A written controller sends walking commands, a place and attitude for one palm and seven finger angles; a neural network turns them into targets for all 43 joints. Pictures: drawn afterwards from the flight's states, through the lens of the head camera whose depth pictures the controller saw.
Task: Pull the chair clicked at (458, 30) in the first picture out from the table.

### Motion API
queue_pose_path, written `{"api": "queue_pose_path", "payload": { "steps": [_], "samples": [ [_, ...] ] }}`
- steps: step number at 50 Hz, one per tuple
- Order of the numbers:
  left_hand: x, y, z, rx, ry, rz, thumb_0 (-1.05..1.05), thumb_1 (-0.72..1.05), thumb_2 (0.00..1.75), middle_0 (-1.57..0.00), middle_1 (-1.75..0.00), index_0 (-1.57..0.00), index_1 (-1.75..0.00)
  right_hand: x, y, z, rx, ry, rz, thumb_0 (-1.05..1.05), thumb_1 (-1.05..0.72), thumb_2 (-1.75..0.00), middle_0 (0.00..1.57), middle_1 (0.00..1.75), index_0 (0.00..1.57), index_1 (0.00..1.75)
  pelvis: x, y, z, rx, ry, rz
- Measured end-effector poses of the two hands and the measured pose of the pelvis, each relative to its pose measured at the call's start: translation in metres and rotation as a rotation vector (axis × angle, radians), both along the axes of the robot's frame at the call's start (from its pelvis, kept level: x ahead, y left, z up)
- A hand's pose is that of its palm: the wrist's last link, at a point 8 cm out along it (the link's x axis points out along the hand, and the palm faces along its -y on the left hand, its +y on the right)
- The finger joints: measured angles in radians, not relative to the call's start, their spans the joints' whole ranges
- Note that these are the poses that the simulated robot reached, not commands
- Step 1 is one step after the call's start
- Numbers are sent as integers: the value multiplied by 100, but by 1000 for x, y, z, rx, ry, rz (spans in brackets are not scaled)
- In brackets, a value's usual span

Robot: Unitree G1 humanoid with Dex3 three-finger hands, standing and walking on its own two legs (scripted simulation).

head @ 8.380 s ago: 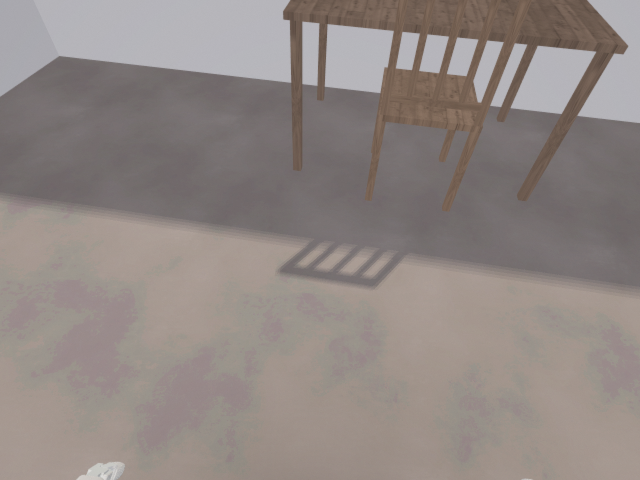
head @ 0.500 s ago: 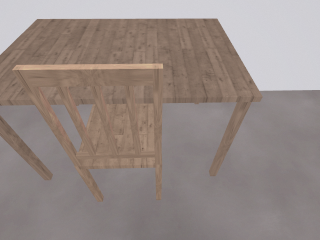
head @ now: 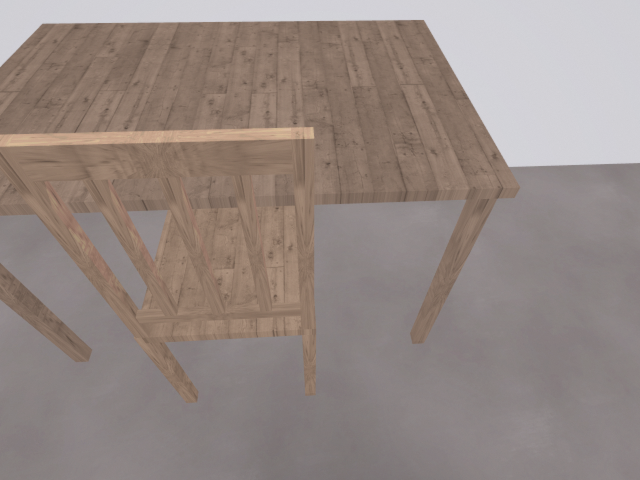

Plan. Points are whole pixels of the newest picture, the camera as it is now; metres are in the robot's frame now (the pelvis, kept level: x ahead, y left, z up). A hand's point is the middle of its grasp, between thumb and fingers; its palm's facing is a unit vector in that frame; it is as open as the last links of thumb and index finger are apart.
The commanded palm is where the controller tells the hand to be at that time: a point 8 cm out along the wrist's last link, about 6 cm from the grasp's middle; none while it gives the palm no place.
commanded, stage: come to a stop and stand still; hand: left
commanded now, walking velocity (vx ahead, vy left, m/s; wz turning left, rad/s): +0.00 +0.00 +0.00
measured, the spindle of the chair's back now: (198, 255) +0.45 +0.23 -0.05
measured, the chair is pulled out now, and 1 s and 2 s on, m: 0.00 0.00 0.00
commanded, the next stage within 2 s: look again from close up in 0.84 s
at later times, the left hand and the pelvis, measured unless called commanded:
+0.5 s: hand out of the picture +0.01 +0.14 -0.17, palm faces +0.03 -0.98 -0.21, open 7.3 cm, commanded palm none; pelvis +0.00 -0.04 +0.00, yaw +1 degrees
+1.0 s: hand out of the picture -0.02 +0.11 -0.17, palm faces +0.05 -0.98 -0.18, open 7.3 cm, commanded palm none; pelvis -0.01 -0.05 +0.01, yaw +1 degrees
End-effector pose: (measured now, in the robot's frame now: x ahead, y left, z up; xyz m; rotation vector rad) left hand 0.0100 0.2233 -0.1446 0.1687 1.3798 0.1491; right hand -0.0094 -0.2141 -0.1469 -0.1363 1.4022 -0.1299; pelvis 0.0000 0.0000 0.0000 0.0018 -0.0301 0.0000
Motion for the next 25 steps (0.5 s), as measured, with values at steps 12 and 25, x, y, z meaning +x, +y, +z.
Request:
{"api": "queue_pose_path", "payload": {
  "steps": [12, 25],
  "samples": [
    [3, -16, 3, 8, 2, 11, 1, 92, 90, -20, -30, -20, -30, 12, -18, -1, -1, -6, 0, 1, -91, -90, 20, 30, 20, 30, 6, -17, 1, 2, 4, 3],
    [-8, -36, 4, 2, 4, 26, 1, 93, 90, -20, -30, -20, -30, 13, -38, 2, -3, -4, 13, 1, -91, -90, 20, 30, 20, 30, 4, -36, 4, 0, 7, 14]
  ]
}}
